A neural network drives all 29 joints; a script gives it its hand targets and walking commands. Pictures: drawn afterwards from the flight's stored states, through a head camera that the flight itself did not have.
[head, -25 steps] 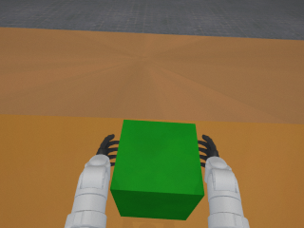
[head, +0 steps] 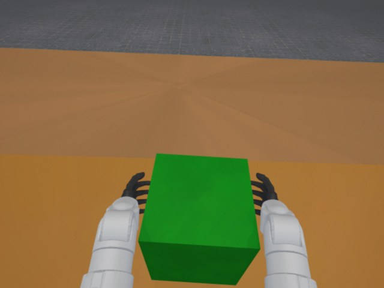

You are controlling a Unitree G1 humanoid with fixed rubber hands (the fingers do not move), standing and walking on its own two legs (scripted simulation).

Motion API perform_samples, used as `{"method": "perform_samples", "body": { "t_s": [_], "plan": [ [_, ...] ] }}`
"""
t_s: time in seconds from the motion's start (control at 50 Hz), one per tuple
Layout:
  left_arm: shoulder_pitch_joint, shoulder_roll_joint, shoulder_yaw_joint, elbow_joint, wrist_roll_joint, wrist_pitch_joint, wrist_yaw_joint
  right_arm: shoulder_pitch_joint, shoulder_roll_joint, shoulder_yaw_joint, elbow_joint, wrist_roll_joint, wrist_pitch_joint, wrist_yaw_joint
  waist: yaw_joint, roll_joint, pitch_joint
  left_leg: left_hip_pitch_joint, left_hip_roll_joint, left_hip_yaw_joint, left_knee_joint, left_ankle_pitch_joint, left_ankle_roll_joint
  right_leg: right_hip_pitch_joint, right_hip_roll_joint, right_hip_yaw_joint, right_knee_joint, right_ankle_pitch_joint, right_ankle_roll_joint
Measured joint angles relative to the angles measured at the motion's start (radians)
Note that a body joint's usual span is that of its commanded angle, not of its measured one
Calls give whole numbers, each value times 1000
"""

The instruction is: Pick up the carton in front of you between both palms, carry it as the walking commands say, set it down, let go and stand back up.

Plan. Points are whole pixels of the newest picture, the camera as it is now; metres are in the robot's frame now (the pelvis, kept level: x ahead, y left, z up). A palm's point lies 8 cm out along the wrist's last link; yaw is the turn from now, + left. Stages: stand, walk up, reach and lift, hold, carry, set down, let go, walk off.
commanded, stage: hold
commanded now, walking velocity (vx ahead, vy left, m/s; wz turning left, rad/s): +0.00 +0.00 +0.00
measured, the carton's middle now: (197, 221) +0.29 +0.00 -0.03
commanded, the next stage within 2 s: carry in 0.04 s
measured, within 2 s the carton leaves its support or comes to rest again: neither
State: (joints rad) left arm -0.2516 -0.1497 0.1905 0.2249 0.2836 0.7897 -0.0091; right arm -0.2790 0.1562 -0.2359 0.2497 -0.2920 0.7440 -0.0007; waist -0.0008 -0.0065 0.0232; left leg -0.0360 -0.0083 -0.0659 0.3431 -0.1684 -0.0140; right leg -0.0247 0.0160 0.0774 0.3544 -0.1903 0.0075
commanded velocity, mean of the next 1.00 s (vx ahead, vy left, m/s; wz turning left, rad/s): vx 0.50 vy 0.00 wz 0.00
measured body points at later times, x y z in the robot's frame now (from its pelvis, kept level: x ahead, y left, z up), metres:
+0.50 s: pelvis +0.11 +0.00 -0.01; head +0.07 -0.01 +0.44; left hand +0.38 +0.15 +0.09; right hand +0.39 -0.15 +0.10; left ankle +0.14 +0.10 -0.75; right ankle +0.01 -0.12 -0.74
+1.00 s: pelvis +0.39 -0.07 -0.01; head +0.38 -0.08 +0.44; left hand +0.62 +0.09 +0.07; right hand +0.65 -0.21 +0.07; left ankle +0.32 +0.07 -0.66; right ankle +0.41 -0.14 -0.75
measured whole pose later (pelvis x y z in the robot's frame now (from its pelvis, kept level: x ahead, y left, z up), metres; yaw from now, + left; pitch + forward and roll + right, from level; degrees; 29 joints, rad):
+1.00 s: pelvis +0.39 -0.07 -0.01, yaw +1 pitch +4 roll +1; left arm 0.05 -0.13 0.04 -0.49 0.03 1.20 0.15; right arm 0.00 0.13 -0.06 -0.47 -0.03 1.20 -0.15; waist 0.03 0.02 -0.12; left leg -0.49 0.11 0.09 1.11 -0.33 0.01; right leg -0.32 -0.05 -0.28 0.46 -0.22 -0.07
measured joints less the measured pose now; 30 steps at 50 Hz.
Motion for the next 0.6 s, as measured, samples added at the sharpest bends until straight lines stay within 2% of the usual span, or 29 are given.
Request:
{"method": "perform_samples", "body": {
  "t_s": [0.06,0.1,0.14,0.2,0.22,0.26,0.32,0.38,0.44,0.46,0.5,0.54,0.6],
  "plan": [
    [-8,-2,9,11,0,1,0,-10,2,-8,8,1,5,-3,2,4,-30,-57,1,5,50,-28,-3,-59,1,-1,51,-31,2],
    [1,1,7,2,-9,3,2,-3,1,2,0,10,10,-10,4,9,-73,-110,2,14,96,-118,-6,-121,-1,-4,115,-142,4],
    [7,3,9,-34,-24,12,4,-5,1,16,-28,20,21,-15,11,15,-103,-148,7,28,111,-138,-5,-183,-15,-29,173,-196,5],
    [15,3,5,-109,-57,38,12,0,0,41,-107,38,54,-26,19,31,-134,-198,25,39,150,-98,0,-222,-19,-93,185,-169,-2],
    [17,3,-5,-131,-69,51,18,11,-3,46,-143,46,73,-28,17,40,-144,-217,33,34,185,-134,1,-222,-12,-103,174,-134,-11],
    [19,4,-34,-176,-91,88,30,41,-10,49,-221,69,113,-32,9,32,-169,-282,40,66,310,-231,-1,-224,-17,-121,157,-78,-31],
    [52,10,-74,-268,-114,155,49,74,-17,67,-318,111,181,-51,-4,13,-199,-367,50,130,418,-251,-1,-203,-33,-131,98,-83,-37],
    [91,16,-92,-388,-140,226,64,96,-20,90,-415,152,248,-67,-8,-5,-213,-393,47,176,340,-218,-10,-167,-51,-128,22,-73,-27],
    [131,20,-109,-503,-161,287,81,125,-24,115,-513,183,305,-80,0,-16,-220,-362,36,227,173,-145,-16,-139,-63,-126,12,-100,-17],
    [146,21,-113,-539,-169,306,87,134,-24,123,-543,191,325,-84,4,-13,-221,-335,33,246,111,-110,-14,-137,-63,-124,39,-128,-12],
    [177,23,-110,-604,-187,343,102,150,-25,153,-580,200,354,-99,13,-21,-227,-306,29,270,80,5,25,-173,-76,-124,174,-212,-7],
    [223,24,-100,-645,-210,379,118,179,-27,183,-592,209,381,-110,13,-16,-238,-300,36,287,128,-37,52,-268,-80,-138,385,-277,-15],
    [260,22,-112,-670,-237,429,142,238,-29,194,-635,228,431,-133,2,13,-234,-240,50,288,96,-96,49,-416,-80,-169,584,-279,-25]
  ]
}}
